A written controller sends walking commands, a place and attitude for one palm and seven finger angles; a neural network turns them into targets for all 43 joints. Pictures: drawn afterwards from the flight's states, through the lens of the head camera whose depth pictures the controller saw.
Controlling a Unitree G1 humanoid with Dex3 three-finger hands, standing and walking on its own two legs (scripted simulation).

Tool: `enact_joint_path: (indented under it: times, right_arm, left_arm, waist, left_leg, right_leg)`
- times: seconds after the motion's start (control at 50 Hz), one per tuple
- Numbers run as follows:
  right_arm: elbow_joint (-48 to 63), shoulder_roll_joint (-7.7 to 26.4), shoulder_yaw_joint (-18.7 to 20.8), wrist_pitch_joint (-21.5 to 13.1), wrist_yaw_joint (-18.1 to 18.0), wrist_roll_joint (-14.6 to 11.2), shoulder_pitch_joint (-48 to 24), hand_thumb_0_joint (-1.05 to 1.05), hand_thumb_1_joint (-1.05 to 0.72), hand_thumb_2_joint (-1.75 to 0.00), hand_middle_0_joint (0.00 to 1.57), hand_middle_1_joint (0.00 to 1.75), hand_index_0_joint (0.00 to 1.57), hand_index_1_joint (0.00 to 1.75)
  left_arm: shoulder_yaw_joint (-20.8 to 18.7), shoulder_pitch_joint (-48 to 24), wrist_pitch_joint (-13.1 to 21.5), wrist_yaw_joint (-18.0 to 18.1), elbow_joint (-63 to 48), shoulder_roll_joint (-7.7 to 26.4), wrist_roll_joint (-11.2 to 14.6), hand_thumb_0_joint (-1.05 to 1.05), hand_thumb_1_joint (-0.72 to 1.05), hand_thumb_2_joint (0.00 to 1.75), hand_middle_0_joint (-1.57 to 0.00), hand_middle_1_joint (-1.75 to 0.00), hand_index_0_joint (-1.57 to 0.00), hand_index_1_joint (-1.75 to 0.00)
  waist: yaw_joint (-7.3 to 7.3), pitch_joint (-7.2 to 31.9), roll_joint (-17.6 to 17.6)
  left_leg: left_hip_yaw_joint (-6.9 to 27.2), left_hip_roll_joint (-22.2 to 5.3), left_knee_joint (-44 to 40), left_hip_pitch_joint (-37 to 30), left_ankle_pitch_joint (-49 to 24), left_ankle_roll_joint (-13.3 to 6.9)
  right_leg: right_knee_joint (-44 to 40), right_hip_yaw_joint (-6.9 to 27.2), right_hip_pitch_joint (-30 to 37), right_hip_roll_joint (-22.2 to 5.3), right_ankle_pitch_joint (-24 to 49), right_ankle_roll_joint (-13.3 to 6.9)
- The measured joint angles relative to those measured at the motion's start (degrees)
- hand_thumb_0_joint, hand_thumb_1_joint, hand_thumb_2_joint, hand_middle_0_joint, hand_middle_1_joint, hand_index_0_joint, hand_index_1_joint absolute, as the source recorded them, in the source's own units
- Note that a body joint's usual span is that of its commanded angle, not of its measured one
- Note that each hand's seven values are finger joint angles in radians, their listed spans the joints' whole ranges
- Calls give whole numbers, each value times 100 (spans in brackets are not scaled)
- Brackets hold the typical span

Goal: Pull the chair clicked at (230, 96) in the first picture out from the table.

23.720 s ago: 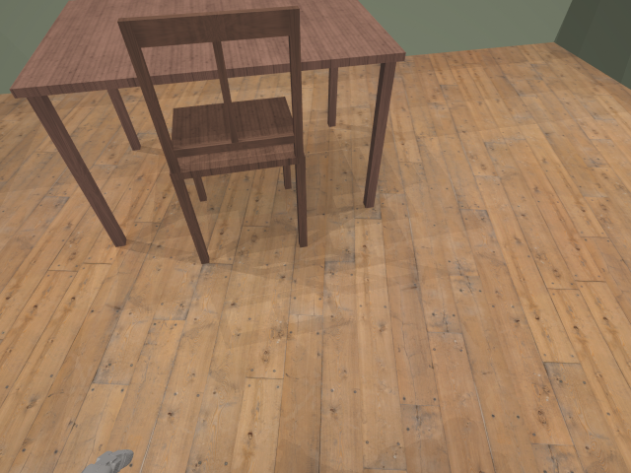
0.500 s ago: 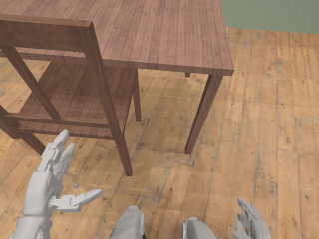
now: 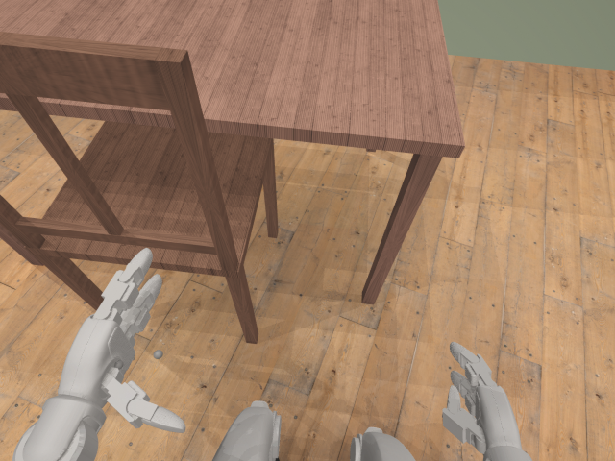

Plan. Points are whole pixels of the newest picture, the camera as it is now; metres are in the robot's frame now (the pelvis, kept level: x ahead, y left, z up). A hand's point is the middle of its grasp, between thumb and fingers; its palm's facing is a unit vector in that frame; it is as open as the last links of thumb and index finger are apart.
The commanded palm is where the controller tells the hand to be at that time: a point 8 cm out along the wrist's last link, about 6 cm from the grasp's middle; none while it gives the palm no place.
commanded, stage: raise the hand toward the chair's back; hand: left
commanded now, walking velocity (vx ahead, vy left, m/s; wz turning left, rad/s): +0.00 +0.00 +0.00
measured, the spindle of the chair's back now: (77, 175) +0.48 +0.39 +0.03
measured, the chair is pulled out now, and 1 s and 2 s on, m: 0.00 0.00 0.00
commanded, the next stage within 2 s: aim the fingers beside a spindle in 0.68 s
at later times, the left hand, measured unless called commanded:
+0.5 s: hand (155, 329) +0.25 +0.19 +0.06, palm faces +0.00 -1.00 -0.05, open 17.0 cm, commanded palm +0.22 +0.24 +0.06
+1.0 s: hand (166, 337) +0.25 +0.19 +0.04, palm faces -0.07 -1.00 -0.03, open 17.0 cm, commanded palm +0.23 +0.24 +0.06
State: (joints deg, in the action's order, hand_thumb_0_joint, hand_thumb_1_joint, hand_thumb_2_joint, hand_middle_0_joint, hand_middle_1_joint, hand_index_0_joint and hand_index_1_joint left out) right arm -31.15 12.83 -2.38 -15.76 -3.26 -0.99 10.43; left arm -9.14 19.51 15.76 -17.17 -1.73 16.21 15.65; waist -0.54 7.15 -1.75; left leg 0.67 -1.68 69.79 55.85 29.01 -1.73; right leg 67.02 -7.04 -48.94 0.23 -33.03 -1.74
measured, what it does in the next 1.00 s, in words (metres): stands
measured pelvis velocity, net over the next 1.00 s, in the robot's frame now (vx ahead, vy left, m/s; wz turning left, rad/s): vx -0.01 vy -0.01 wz -0.01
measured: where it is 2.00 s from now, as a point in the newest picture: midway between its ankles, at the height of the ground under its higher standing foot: outside the picture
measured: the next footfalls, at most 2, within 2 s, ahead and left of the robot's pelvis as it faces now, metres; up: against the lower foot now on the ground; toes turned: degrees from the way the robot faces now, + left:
none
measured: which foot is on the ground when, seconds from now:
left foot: down 0.00-1.00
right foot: down 0.00-1.00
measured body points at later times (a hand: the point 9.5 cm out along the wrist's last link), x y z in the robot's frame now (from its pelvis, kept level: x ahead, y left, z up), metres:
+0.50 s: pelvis +0.00 -0.01 +0.00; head +0.07 +0.00 +0.45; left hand +0.24 +0.25 +0.07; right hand +0.18 -0.26 -0.07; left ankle +0.05 +0.10 -0.64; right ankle +0.00 -0.11 -0.64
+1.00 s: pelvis -0.01 -0.01 +0.00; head +0.05 +0.00 +0.44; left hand +0.24 +0.24 +0.05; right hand +0.17 -0.25 -0.07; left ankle +0.05 +0.10 -0.64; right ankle +0.00 -0.11 -0.64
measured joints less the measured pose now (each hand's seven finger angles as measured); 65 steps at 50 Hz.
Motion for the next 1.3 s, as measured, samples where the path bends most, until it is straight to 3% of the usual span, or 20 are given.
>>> enact_joint_path:
  times: [0.06, 0.2, 0.3, 0.36, 0.52, 0.66, 0.84, 0.98, 1.14, 1.3]
  right_arm:
    - [-40, -18, 5, 1, -34, 21, 61, 1, -90, -89, 20, 30, 20, 30]
    - [-250, 100, 86, -12, 9, 12, 167, 1, -90, -89, 20, 30, 20, 30]
    - [-210, 175, 100, 56, -24, -55, 215, 1, -90, -89, 20, 30, 20, 30]
    - [-160, 177, 125, 43, -54, -51, 259, 1, -90, -90, 20, 30, 20, 30]
    - [-210, 202, 172, -31, 13, -9, 228, 1, -90, -90, 20, 30, 20, 30]
    - [-133, 148, 108, 7, -29, -62, 187, 1, -90, -90, 20, 30, 20, 30]
    - [-175, 131, 64, -87, -32, -44, 162, 1, -90, -90, 20, 30, 20, 30]
    - [-192, 179, 33, -137, -88, -50, 150, 1, -90, -90, 20, 30, 20, 30]
    - [-251, 169, 56, -129, -40, -2, 195, 1, -90, -90, 20, 30, 20, 30]
    - [-250, 175, 56, -49, -6, 10, 218, 1, -90, -90, 20, 30, 20, 30]
  left_arm:
    - [-120, -52, -34, -21, 0, 46, 102, -1, -49, 31, -6, -8, -6, -8]
    - [-465, -348, 350, 42, 35, 76, 212, -1, -50, 30, -6, -8, -6, -8]
    - [-368, -411, -42, -240, 373, 104, 254, -1, -50, 30, -6, -8, -5, -8]
    - [-324, -313, -129, -228, 388, 75, 267, -1, -50, 30, -6, -8, -5, -8]
    - [-430, -383, 451, 66, 304, 5, 213, -1, -50, 30, -6, -8, -6, -8]
    - [-262, -305, 81, -146, 384, 30, 206, -1, -50, 30, -6, -8, -6, -8]
    - [-382, -450, 380, -12, 403, 3, 234, -1, -50, 30, -6, -8, -6, -8]
    - [-216, -780, 169, -162, 733, 21, 163, -1, -50, 30, -6, -8, -5, -8]
    - [-319, -1110, 303, 41, 816, 9, 93, -1, -50, 30, -6, -8, -6, -8]
    - [-265, -1295, 130, -8, 1085, 11, 42, -1, -50, 30, -6, -8, -6, -8]
  waist:
    - [6, -35, 42]
    - [28, -8, 6]
    - [102, -18, -22]
    - [133, -31, 16]
    - [98, -9, 49]
    - [84, -28, 2]
    - [37, -11, -11]
    - [55, -38, -20]
    - [118, -6, 40]
    - [148, 42, 40]
  left_leg:
    - [-1, -21, -28, -52, 12, 27]
    - [33, -34, -21, -78, 37, 69]
    - [-23, -41, -127, -153, -11, 75]
    - [-62, -60, -202, -217, -42, 87]
    - [-30, -72, -99, -109, -51, 123]
    - [-36, -71, -121, -152, -93, 121]
    - [14, -68, -50, -74, -115, 123]
    - [4, -57, 36, 72, -115, 90]
    - [-24, -60, 133, 232, -67, 58]
    - [-76, -43, 170, 340, -17, 9]
  right_leg:
    - [-24, 5, 41, 23, -7, -24]
    - [-18, -22, 73, 43, -41, -59]
    - [-70, 35, 99, 46, -2, -61]
    - [-115, 75, 129, 62, 32, -72]
    - [12, 45, 19, 73, 15, -115]
    - [8, 53, 49, 71, 48, -115]
    - [53, 6, 3, 73, 68, -124]
    - [135, 16, -140, 58, 71, -96]
    - [217, 47, -301, 57, 43, -68]
    - [248, 100, -417, 38, 12, -18]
